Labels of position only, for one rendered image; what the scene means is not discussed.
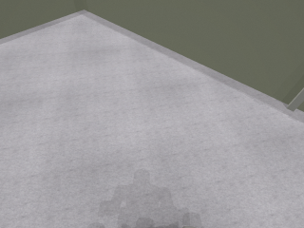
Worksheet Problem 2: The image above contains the panel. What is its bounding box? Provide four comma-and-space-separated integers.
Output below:
287, 88, 304, 112

